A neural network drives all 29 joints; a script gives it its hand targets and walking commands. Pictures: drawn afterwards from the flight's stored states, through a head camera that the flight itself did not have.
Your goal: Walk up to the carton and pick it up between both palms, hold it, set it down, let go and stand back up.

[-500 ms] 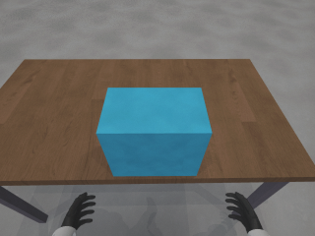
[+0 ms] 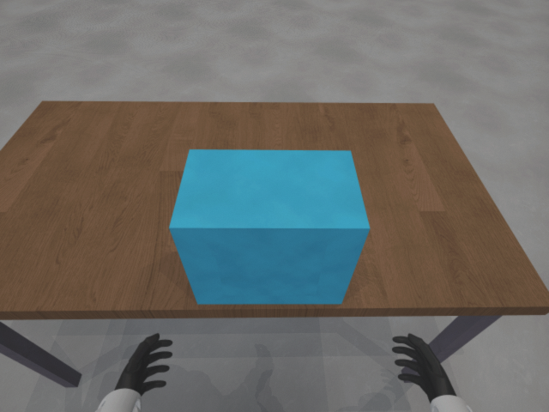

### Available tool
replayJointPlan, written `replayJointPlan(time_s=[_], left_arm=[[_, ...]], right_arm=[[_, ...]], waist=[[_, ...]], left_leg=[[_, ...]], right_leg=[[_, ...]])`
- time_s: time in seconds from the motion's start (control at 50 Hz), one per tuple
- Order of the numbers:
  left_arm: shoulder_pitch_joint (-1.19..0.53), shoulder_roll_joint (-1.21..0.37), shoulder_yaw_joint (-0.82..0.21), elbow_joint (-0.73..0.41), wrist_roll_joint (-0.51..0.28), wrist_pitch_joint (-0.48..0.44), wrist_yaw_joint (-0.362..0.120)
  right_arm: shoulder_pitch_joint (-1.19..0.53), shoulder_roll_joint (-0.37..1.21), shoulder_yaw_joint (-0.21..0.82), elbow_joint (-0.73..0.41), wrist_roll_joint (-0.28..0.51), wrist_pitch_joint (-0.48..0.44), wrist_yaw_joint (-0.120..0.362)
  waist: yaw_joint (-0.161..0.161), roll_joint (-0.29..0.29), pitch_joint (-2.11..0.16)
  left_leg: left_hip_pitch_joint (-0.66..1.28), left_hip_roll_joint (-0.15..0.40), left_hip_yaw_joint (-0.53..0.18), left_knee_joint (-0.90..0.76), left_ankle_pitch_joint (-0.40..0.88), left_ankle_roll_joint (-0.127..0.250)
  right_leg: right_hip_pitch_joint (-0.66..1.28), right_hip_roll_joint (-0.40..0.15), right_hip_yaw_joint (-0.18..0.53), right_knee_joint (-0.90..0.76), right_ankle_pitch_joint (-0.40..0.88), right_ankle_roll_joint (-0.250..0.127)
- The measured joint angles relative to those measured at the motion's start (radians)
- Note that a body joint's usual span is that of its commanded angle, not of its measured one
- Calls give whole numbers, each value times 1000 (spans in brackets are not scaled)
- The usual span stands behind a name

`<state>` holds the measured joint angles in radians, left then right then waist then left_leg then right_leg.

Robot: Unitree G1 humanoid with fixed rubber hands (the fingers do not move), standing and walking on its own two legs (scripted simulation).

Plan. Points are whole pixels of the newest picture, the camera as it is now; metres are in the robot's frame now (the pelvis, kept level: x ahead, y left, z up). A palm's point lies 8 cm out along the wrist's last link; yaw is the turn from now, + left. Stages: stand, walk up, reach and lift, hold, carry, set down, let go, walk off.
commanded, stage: let go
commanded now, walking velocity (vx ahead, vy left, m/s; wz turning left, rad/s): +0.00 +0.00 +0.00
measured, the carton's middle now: (270, 231) +0.39 +0.03 +0.01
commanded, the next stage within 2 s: stand in 0.24 s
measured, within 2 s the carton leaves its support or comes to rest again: neither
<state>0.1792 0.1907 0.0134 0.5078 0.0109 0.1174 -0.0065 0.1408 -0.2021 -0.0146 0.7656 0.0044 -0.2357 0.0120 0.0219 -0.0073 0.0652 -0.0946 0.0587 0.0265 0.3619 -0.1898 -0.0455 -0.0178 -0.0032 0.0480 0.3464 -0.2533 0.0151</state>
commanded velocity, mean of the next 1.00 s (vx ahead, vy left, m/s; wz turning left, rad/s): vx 0.00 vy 0.00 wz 0.00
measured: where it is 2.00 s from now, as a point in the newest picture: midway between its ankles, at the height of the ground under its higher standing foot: outside the picture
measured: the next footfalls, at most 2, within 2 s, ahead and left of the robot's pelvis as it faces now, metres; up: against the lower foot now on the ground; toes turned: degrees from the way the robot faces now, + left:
none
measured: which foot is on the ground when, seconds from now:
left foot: down 0.00-1.00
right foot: down 0.00-1.00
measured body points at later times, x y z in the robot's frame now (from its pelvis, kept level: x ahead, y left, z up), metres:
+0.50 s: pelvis -0.01 +0.01 -0.01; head -0.02 +0.01 +0.44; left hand +0.12 +0.32 -0.09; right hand +0.11 -0.30 -0.10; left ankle +0.01 +0.15 -0.75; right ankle -0.04 -0.13 -0.75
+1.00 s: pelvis -0.03 +0.02 +0.00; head -0.03 +0.02 +0.45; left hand +0.05 +0.34 -0.11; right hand +0.08 -0.30 -0.12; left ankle +0.01 +0.15 -0.75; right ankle -0.04 -0.13 -0.75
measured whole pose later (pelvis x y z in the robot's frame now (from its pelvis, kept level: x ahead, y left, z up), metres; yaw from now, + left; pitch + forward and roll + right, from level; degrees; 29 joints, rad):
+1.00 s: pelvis -0.03 +0.02 +0.00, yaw +3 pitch -2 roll +0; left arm 0.23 0.41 0.01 0.91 0.02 -0.02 -0.01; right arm 0.17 -0.40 -0.01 1.00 -0.02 -0.02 0.03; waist -0.01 0.00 0.01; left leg -0.22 0.02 -0.01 0.41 -0.16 -0.01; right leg -0.12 -0.04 0.01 0.39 -0.24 0.04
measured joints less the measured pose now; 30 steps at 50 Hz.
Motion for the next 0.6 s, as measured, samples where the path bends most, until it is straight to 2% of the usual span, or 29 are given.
replayJointPlan(time_s=[0.26,0.32,0.4,0.6], left_arm=[[-14,-2,-7,13,10,15,12],[-11,34,-5,51,18,-41,16],[14,116,26,110,23,-92,14],[51,206,29,235,20,-126,-2]], right_arm=[[6,4,-8,6,-9,12,8],[13,-34,-3,9,-49,88,-4],[43,-108,-20,35,-49,164,-6],[67,-195,-20,106,-39,206,14]], waist=[[-8,-1,-2],[-16,2,-28],[-17,2,-42],[-22,-2,-68]], left_leg=[[-7,-5,-5,22,-6,4],[-60,-8,-13,58,-14,9],[-99,-13,-21,88,-25,15],[-131,-23,-25,115,-29,26]], right_leg=[[-4,-4,-5,20,-7,3],[-53,-6,-12,57,-20,5],[-89,-10,-19,87,-33,6],[-114,-19,-23,105,-36,13]])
